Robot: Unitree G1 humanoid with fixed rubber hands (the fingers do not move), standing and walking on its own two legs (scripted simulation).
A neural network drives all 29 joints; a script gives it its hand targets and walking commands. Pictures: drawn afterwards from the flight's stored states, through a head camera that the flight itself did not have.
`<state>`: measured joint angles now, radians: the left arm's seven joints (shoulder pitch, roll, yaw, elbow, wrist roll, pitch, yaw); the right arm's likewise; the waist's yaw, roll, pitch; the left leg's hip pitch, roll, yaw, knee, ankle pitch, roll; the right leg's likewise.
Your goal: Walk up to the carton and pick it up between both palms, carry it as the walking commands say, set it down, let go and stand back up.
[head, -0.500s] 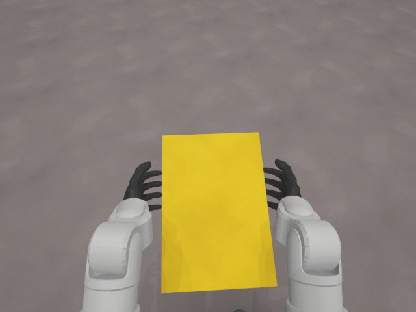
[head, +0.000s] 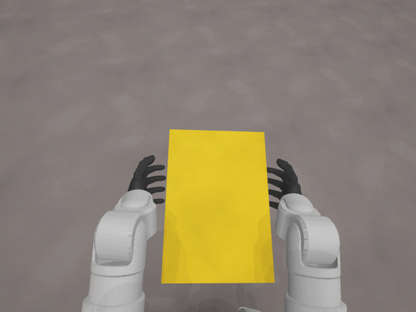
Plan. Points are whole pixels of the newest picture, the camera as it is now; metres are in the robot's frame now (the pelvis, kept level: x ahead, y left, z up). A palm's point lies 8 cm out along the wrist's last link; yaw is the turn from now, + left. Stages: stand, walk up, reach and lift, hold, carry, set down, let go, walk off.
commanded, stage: carry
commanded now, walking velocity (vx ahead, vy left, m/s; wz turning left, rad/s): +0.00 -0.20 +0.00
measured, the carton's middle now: (212, 207) +0.32 +0.00 -0.01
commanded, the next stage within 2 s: none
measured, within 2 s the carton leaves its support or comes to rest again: neither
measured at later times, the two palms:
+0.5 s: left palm (222, 180) +0.33 +0.00 +0.08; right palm (359, 195) +0.33 -0.26 +0.08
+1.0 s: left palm (308, 212) +0.29 -0.16 +0.07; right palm out of the picture +0.28 -0.42 +0.06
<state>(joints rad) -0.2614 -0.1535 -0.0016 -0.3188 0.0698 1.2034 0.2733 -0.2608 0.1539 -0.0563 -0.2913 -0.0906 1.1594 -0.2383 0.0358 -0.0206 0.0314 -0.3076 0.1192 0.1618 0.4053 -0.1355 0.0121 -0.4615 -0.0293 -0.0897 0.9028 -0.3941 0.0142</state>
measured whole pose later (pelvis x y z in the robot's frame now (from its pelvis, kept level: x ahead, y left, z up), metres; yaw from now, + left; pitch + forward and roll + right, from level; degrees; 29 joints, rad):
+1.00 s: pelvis +0.00 -0.27 -0.02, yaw +1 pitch +3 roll +0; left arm -0.24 -0.15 0.00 -0.25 0.08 1.16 0.25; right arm -0.22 0.15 -0.05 -0.31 -0.05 1.19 -0.25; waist -0.04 0.03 -0.01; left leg -0.53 0.11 0.09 1.03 -0.52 -0.05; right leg -0.42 -0.06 -0.11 0.56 -0.19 -0.02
